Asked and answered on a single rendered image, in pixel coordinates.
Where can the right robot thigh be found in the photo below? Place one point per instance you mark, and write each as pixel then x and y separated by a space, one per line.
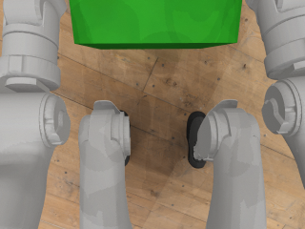
pixel 238 199

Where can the robot right upper arm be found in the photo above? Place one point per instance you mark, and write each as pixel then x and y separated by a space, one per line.
pixel 283 113

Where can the robot left upper arm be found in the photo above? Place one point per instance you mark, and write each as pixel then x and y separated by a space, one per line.
pixel 31 126

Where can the right robot forearm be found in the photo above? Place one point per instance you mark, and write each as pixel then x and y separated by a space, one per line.
pixel 282 29

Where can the left robot forearm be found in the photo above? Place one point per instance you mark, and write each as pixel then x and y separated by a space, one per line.
pixel 29 59

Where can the right robot foot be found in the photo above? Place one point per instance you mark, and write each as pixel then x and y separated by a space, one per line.
pixel 193 124

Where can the carton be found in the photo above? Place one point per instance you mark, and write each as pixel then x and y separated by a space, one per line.
pixel 155 24

